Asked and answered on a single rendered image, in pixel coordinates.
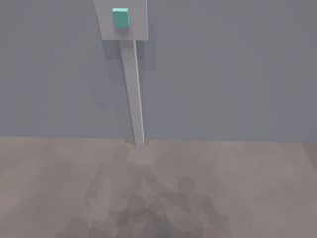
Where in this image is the button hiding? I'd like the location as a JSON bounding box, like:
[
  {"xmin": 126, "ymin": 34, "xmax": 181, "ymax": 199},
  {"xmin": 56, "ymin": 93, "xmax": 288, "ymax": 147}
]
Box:
[{"xmin": 112, "ymin": 8, "xmax": 130, "ymax": 27}]

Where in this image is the panel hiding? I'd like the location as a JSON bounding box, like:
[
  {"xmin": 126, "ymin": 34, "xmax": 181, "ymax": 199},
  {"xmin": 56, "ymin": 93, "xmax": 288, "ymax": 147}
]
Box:
[{"xmin": 93, "ymin": 0, "xmax": 148, "ymax": 146}]

